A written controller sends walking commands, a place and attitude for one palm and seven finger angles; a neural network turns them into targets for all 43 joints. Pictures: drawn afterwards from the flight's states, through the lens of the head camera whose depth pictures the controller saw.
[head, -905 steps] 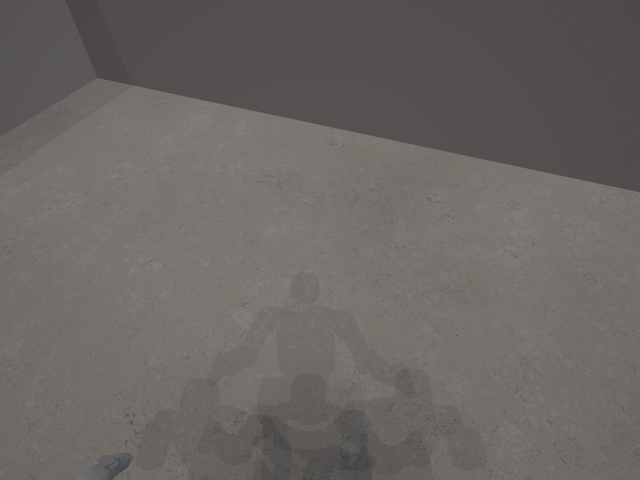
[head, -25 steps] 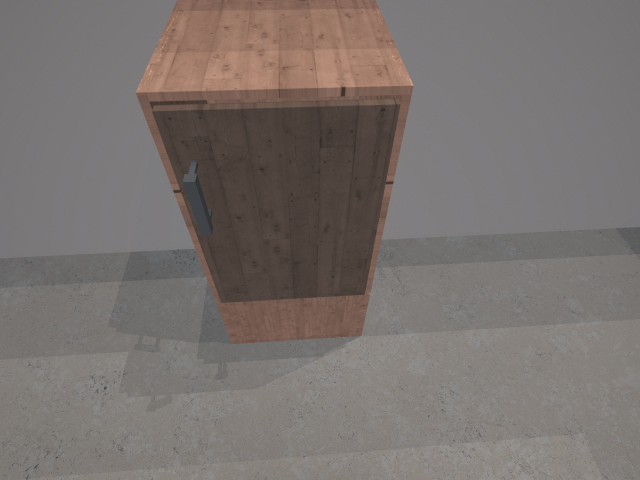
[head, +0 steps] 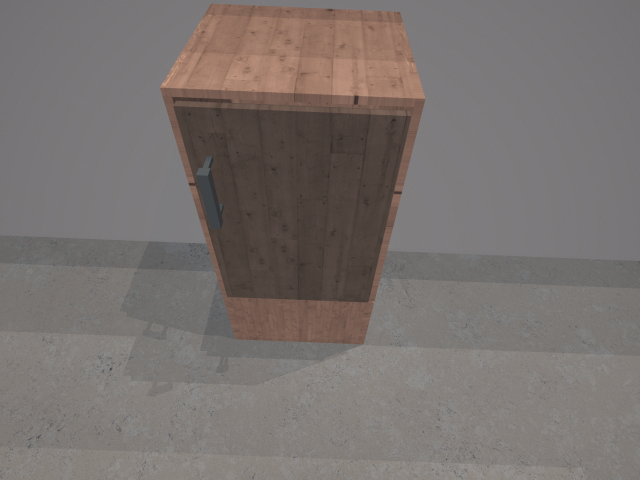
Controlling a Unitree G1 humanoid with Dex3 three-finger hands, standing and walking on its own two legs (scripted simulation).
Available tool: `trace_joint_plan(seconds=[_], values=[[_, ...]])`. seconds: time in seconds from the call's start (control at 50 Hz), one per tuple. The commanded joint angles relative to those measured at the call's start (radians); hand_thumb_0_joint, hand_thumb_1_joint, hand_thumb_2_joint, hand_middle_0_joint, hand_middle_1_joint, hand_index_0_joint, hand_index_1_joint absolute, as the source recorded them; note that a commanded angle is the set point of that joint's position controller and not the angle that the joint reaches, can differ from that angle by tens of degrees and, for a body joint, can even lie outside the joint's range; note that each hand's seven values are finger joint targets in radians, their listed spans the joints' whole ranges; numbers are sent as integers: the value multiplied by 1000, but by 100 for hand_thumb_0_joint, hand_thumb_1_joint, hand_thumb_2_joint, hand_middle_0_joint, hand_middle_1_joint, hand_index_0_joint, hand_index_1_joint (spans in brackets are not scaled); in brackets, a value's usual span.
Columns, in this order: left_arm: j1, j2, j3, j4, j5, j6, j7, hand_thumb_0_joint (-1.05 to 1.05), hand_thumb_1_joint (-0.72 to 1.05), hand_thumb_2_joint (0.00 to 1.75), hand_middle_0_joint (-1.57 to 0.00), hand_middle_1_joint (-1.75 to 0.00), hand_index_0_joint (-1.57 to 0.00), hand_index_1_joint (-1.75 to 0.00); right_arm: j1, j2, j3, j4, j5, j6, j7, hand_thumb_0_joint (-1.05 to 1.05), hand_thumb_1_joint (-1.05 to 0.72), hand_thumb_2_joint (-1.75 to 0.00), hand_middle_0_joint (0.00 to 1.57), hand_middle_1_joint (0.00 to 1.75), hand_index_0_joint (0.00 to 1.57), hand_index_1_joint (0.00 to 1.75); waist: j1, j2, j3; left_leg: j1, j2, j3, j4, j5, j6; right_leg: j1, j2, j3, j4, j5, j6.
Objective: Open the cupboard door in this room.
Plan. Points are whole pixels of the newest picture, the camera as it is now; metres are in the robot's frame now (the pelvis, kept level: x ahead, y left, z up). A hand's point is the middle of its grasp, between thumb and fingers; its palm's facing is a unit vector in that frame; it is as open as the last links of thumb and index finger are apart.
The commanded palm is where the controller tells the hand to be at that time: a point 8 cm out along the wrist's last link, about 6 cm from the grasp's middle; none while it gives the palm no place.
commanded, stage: come to a stop and stand still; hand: left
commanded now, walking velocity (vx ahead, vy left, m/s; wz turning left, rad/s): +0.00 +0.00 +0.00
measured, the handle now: (212, 193) +0.61 +0.26 -0.04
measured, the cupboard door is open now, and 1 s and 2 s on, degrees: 0 0 0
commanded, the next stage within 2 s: look again from close up in 0.04 s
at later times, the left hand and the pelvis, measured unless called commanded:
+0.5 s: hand out of the picture +0.01 +0.22 -0.17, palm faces +0.01 -0.98 -0.22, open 7.3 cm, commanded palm none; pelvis -0.01 +0.04 +0.00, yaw -1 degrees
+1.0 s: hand out of the picture -0.01 +0.19 -0.19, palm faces +0.03 -0.99 -0.16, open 7.3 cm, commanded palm none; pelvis +0.03 +0.04 -0.01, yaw -1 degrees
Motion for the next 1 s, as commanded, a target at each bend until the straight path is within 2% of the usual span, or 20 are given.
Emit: trace_joint_plan(seconds=[0.0,0.1,0.12,0.14,0.16,0.18,0.2,0.24,0.28,0.34,0.4,0.52,0.56,0.72,0.74,0.82,0.86,0.92,0.96,0.98], values=[[47,101,8,-30,9,-22,8,0,90,90,-20,-30,-20,-30,68,-75,-2,-20,4,-6,-4,0,-90,-90,20,30,20,30,-19,23,37,15,68,-48,-72,140,38,-55,-150,146,-123,139,36],[66,94,5,-23,10,-25,9,0,90,90,-20,-30,-20,-30,71,-80,1,-21,3,-7,-2,0,-90,-90,20,30,20,30,-19,6,54,12,60,-49,-87,114,40,-65,-150,150,-145,70,36],[160,120,11,-1,29,-62,51,0,90,90,-20,-30,-20,-30,-29,-111,1,-88,9,-31,14,0,-90,-90,20,30,20,30,27,-8,28,-99,44,11,160,91,12,-19,-219,230,-77,664,94],[133,172,21,-48,24,-69,44,0,90,90,-20,-30,-20,-30,39,-56,3,-128,7,-17,18,0,-90,-90,20,30,20,30,-31,-12,-53,-125,8,-30,176,-111,30,36,-273,257,-70,599,39],[98,154,15,-62,25,-68,34,0,90,90,-20,-30,-20,-30,55,-60,0,-123,3,-17,18,0,-90,-90,20,30,20,30,-38,43,-50,-101,10,-25,145,-104,33,-1,-258,229,-75,450,-18],[60,153,19,-67,26,-66,30,0,90,90,-20,-30,-20,-30,91,-50,2,-117,3,-14,23,0,-90,-90,20,30,20,30,-55,19,-59,-62,20,-10,99,-49,34,-44,-231,174,-78,255,-31],[58,126,15,-74,23,-63,26,0,90,90,-20,-30,-20,-30,115,-57,6,-117,-2,-20,24,0,-90,-90,20,30,20,30,-56,29,-56,-37,18,-37,67,26,42,-78,-190,159,-53,144,-25],[62,95,12,-80,17,-57,21,0,90,90,-20,-30,-20,-30,129,-86,9,-123,-7,-30,21,0,-90,-90,20,30,20,30,-44,21,-29,-70,52,-63,27,95,61,-86,-141,138,-25,70,-6],[57,92,10,-83,18,-45,14,0,90,90,-20,-30,-20,-30,112,-88,12,-128,-7,-35,17,0,-90,-90,20,30,20,30,-27,92,14,-111,58,-88,-21,106,68,-78,-125,124,6,41,2],[67,92,6,-81,16,-37,9,0,90,90,-20,-30,-20,-30,108,-101,17,-133,-6,-38,13,0,-90,-90,20,30,20,30,-14,19,44,-143,60,-103,-60,83,78,-66,-116,120,13,32,11],[61,99,6,-85,16,-33,7,0,90,90,-20,-30,-20,-30,123,-108,21,-123,-7,-43,12,0,-90,-90,20,30,20,30,-7,4,58,-153,59,-111,-83,85,82,-58,-120,113,22,33,16],[58,109,10,-96,16,-26,5,0,90,90,-20,-30,-20,-30,136,-103,23,-105,-7,-44,12,0,-90,-90,20,30,20,30,-2,9,49,-163,52,-111,-104,31,86,-46,-123,114,24,17,18],[56,110,10,-97,15,-27,5,0,90,90,-20,-30,-20,-30,143,-103,24,-98,-7,-47,13,0,-90,-90,20,30,20,30,-4,7,26,-143,49,-106,-96,63,85,-40,-127,114,27,38,19],[57,101,11,-88,16,-28,7,0,90,90,-20,-30,-20,-30,144,-90,21,-73,-4,-48,9,0,-90,-90,20,30,20,30,-7,21,21,-105,51,-86,-76,133,85,-50,-131,118,30,91,21],[67,99,12,-84,18,-27,5,0,90,90,-20,-30,-20,-30,156,-89,22,-69,-5,-45,9,0,-90,-90,20,30,20,30,-10,20,9,-99,50,-83,-77,63,87,-45,-127,114,36,28,18],[77,93,17,-86,30,-21,-6,0,90,90,-20,-30,-20,-30,147,-103,10,-73,-13,-31,18,0,-90,-90,20,30,20,30,-10,51,95,-173,60,-115,-114,-263,108,-119,-104,103,62,-206,3],[94,92,21,-88,33,-24,-11,0,90,90,-20,-30,-20,-30,139,-104,5,-84,-13,-30,21,0,-90,-90,20,30,20,30,-5,47,120,-209,57,-122,-104,-312,116,-129,-104,117,62,-246,-7],[131,105,30,-81,32,-35,-13,0,90,90,-20,-30,-20,-30,132,-86,6,-99,-12,-38,23,0,-90,-90,20,30,20,30,2,-8,118,-235,17,-73,4,-229,110,-101,-138,186,27,-248,-33],[188,131,41,-61,28,-45,-10,0,90,90,-20,-30,-20,-30,115,-60,11,-114,-11,-47,25,0,-90,-90,20,30,20,30,16,-126,84,-294,-44,20,165,-125,88,-9,-216,289,-29,-165,-74],[234,152,51,-49,27,-50,-6,0,90,90,-20,-30,-20,-30,101,-47,10,-127,-12,-48,26,0,-90,-90,20,30,20,30,26,-195,65,-345,-57,56,261,-149,78,49,-277,360,-73,-108,-106]])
